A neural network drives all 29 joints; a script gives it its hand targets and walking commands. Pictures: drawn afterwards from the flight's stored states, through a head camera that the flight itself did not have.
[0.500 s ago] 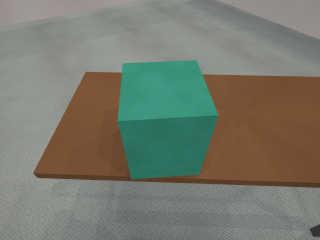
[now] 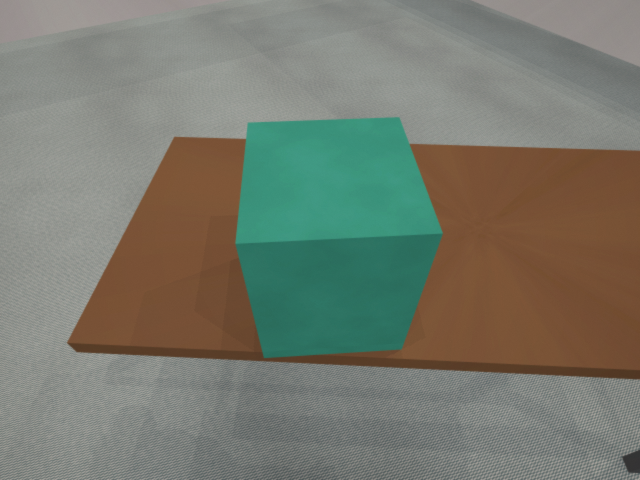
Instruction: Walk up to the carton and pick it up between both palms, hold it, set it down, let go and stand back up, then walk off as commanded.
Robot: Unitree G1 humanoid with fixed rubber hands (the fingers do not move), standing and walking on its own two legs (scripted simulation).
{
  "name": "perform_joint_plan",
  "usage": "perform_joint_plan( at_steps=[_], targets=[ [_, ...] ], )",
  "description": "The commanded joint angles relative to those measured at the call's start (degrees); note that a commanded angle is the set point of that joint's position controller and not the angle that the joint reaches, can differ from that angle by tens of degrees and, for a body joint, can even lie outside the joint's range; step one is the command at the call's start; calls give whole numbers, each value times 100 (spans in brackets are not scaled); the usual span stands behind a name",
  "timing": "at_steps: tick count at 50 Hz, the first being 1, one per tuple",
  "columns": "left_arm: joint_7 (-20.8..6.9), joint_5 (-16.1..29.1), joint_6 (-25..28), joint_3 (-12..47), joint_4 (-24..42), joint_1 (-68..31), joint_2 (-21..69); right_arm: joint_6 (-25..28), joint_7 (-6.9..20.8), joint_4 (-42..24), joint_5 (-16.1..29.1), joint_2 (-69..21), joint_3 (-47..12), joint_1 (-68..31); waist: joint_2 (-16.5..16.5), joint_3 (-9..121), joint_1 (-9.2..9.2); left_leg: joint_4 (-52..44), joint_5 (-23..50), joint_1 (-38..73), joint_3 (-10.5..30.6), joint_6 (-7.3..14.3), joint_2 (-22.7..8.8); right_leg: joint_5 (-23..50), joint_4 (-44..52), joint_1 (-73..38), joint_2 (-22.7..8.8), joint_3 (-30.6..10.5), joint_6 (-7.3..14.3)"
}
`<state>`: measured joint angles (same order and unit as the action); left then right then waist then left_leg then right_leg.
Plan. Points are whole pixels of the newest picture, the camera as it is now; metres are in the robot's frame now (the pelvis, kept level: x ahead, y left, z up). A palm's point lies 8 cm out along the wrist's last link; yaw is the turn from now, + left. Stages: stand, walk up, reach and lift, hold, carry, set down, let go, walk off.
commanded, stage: stand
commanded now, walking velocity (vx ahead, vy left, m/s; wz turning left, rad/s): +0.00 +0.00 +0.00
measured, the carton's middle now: (329, 242) +0.40 +0.00 +0.07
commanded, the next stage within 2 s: walk off in 0.88 s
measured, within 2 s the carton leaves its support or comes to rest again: neither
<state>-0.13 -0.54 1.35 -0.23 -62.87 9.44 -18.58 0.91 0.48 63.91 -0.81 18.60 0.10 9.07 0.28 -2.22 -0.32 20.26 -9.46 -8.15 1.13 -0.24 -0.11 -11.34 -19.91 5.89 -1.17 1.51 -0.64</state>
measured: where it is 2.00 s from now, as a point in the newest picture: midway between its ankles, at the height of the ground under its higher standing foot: outside the picture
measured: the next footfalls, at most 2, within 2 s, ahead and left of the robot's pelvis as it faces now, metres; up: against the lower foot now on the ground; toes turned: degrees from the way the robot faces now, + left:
right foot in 2.00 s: -0.22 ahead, -0.09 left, +0.00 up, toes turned -1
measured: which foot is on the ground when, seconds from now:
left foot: down 0.00-1.00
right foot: down 0.00-1.00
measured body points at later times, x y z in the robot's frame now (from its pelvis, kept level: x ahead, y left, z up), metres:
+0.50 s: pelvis +0.01 -0.01 +0.00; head +0.01 +0.00 +0.45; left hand +0.08 +0.29 -0.13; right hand +0.07 -0.29 -0.14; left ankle +0.02 +0.12 -0.75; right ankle +0.00 -0.13 -0.75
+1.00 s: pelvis +0.02 -0.01 +0.00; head +0.03 -0.01 +0.45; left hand +0.10 +0.28 -0.13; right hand +0.09 -0.30 -0.13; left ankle +0.02 +0.12 -0.75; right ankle +0.00 -0.13 -0.75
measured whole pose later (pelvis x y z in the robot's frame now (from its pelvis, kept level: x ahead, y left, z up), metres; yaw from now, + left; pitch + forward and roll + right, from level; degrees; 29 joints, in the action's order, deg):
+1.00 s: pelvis +0.02 -0.01 +0.00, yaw +0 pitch -2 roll +0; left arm 0.4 -0.4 0.8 -1.0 -63.3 7.2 -19.1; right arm 0.6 -0.1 64.0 -0.5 18.3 0.0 7.7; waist 0.6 -2.5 -0.3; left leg 18.4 -10.3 -5.8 1.4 -1.3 -1.1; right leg -11.9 -17.5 3.4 -0.2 1.7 0.2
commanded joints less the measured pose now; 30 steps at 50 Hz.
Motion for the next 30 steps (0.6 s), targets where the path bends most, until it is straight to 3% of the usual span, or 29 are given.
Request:
perform_joint_plan(
  at_steps=[1,3,5,6,11,13,14,16,17,18,19,21,22,24,27,28,30],
  targets=[
    [94,32,103,-236,333,-185,-1258,83,-88,-368,38,1401,267,-209,-118,66,14,-455,410,-100,616,251,-667,500,463,91,-640,-684,228],
    [90,12,89,-221,228,-129,-1284,110,-84,-327,12,1273,207,-116,142,146,-27,-438,422,0,596,230,-680,382,482,24,-608,-620,178],
    [102,-25,92,-263,322,-264,-1261,104,-88,-340,-25,1293,224,-319,-64,151,15,-384,616,-68,521,224,-667,562,501,-10,-604,-589,219],
    [105,-11,114,-267,342,-289,-1384,91,-85,-298,-21,1369,247,-207,-355,84,25,-415,503,29,472,160,-643,367,517,103,-655,-659,208],
    [91,-42,84,-251,319,-298,-1138,112,-121,-317,17,1254,232,-280,114,105,-24,-466,448,11,633,279,-770,356,507,20,-659,-650,266],
    [61,-13,75,-217,370,-304,-1141,86,-113,-202,13,1438,259,-168,-137,202,23,-467,590,125,552,207,-706,399,448,15,-639,-640,237],
    [70,11,87,-240,297,-119,-1186,101,-69,-253,-17,1286,209,-69,-56,152,-3,-415,584,136,526,215,-762,394,422,53,-626,-674,242],
    [111,-12,75,-253,306,-256,-1266,100,-85,-341,6,1246,236,-328,-260,-35,-10,-454,517,-122,499,186,-676,642,520,-23,-610,-653,209],
    [118,-11,74,-279,324,-344,-1255,107,-73,-398,-49,1135,146,-413,-138,215,21,-488,596,24,523,177,-712,513,452,-40,-620,-672,239],
    [98,-40,83,-264,373,-343,-1223,108,-104,-352,13,1263,199,-142,33,328,-113,-461,653,119,524,175,-759,564,497,-122,-641,-621,198],
    [62,36,87,-267,340,-320,-1276,86,-117,-228,15,1320,184,-101,-47,446,11,-421,826,192,504,166,-715,653,421,-261,-633,-617,178],
    [108,-7,77,-285,339,-362,-1296,77,-97,-394,39,1196,220,-319,20,414,-2,-393,1052,211,498,123,-707,816,424,-121,-617,-561,215],
    [94,16,81,-281,301,-331,-1231,96,-97,-312,22,1308,234,-283,-131,284,4,-412,765,40,433,147,-664,795,455,-245,-630,-641,176],
    [88,-9,69,-318,295,-370,-1331,110,-93,-356,-4,1202,205,-295,171,196,66,-487,783,45,524,125,-725,614,451,-121,-586,-543,190],
    [46,-22,77,-193,189,-164,-1047,140,-78,-265,15,1325,252,-233,53,45,39,-454,832,82,563,205,-753,528,491,57,-630,-605,224],
    [58,6,60,-204,276,-86,-1159,121,-83,-302,12,1362,224,-208,-115,375,111,-344,882,258,471,154,-707,711,515,-119,-659,-652,231],
    [99,-5,86,-239,277,-336,-1242,110,-115,-328,-53,1242,214,-114,-16,240,-56,-386,893,182,438,160,-707,863,463,-227,-659,-617,173]
  ],
)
